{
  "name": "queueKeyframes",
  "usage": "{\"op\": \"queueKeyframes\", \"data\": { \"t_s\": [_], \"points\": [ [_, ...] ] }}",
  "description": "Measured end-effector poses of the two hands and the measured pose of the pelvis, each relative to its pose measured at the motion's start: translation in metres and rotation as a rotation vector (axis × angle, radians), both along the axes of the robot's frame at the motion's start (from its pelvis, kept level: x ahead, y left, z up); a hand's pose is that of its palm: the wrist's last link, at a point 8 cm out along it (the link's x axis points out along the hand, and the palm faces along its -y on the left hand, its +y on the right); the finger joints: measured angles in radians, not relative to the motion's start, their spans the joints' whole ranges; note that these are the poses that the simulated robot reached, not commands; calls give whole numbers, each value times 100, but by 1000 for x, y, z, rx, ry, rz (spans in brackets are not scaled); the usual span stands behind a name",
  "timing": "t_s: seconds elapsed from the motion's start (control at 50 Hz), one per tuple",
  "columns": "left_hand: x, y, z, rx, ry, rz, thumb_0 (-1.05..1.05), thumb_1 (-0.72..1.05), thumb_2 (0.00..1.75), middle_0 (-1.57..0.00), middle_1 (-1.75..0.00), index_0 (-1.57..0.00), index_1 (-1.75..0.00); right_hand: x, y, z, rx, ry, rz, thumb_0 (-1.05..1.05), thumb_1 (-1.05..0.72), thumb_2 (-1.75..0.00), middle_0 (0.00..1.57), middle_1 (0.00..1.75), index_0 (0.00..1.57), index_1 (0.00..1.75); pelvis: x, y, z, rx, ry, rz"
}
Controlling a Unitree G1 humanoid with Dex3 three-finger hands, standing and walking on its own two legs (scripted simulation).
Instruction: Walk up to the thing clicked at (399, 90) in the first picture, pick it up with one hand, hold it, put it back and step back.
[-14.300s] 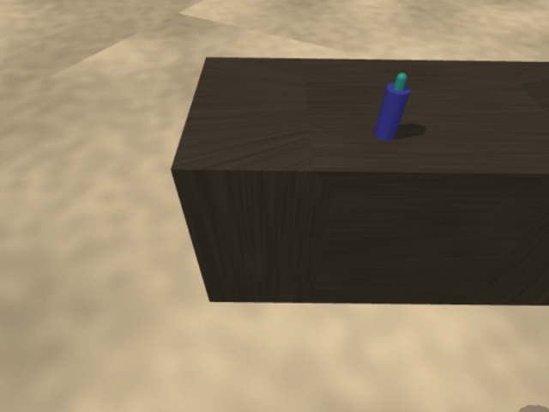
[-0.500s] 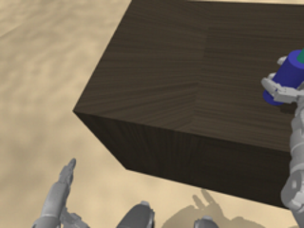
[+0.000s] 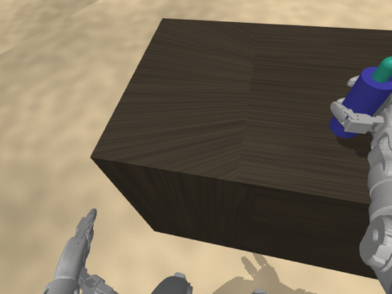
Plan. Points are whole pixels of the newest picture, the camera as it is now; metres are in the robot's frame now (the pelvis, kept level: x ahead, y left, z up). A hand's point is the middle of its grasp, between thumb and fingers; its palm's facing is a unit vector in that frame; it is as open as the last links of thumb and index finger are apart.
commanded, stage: settle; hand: right
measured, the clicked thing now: (364, 98) +0.49 -0.21 +0.11
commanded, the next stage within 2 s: lift in 0.44 s
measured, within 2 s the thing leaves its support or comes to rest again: neither
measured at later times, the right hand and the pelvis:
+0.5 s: hand (358, 97) +0.50 -0.20 +0.12, palm faces +0.14 +0.99 +0.00, open 8.0 cm; pelvis +0.00 +0.00 +0.01, yaw +0 degrees
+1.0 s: hand (374, 86) +0.47 -0.20 +0.17, palm faces +0.16 +0.99 -0.01, open 8.0 cm; pelvis +0.01 +0.00 +0.03, yaw +0 degrees
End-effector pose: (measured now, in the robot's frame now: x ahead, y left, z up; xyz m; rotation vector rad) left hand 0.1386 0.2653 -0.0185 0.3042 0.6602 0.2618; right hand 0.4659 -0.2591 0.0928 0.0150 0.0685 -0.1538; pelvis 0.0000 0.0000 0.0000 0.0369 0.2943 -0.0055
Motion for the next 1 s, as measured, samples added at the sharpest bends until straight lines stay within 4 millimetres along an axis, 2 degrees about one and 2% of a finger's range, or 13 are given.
{"op": "queueKeyframes", "data": {
  "t_s": [0.14, 0.32, 0.44, 0.68, 0.84, 0.94, 1.0],
  "points": [
    [-1, -5, -2, -23, 10, -6, -1, -53, 5, -6, -5, -6, -5, -1, 3, 5, -5, -3, 6, 0, 17, -108, 81, 113, 86, 115, 1, 1, 3, -4, -7, 0],
    [-5, 2, -2, -12, 24, 17, -1, -54, 6, -6, -5, -6, -5, 1, 2, 17, -10, -14, -1, 0, 17, -109, 79, 115, 84, 116, 1, 0, 7, -5, -18, 5],
    [1, -4, 0, -24, 6, 3, -1, -54, 6, -6, -5, -6, -5, 2, 4, 21, -3, -7, 11, 0, 17, -109, 78, 116, 83, 118, 2, 0, 10, -6, -25, 5],
    [-5, -6, -2, -38, 22, 16, -1, -53, 5, -6, -5, -6, -5, 2, 0, 37, -9, -23, -1, 0, 17, -110, 78, 117, 83, 118, 3, -3, 14, -7, -41, 7],
    [0, -10, -3, -65, 28, 14, -1, -53, 5, -6, -5, -6, -5, -10, 7, 43, -11, -14, 17, 0, 18, -110, 79, 116, 84, 117, 6, -4, 20, -11, -64, 7],
    [8, -13, 0, -84, -2, 4, -1, -53, 5, -6, -5, -6, -5, -21, 10, 59, -14, -41, 6, 0, 18, -110, 80, 115, 85, 117, 10, -3, 25, -15, -95, 3],
    [10, -11, 3, -88, -21, 7, -1, -53, 5, -6, -5, -6, -5, -28, 10, 75, -31, -80, -4, 0, 18, -110, 80, 115, 85, 116, 12, -2, 27, -17, -115, 4]
  ]
}}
